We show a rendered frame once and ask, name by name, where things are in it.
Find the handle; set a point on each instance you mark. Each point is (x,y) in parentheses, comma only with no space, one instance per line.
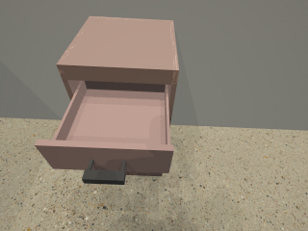
(105,177)

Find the drawer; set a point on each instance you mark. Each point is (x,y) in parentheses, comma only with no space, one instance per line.
(111,122)

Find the cabinet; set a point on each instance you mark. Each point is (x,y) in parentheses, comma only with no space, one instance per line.
(123,50)

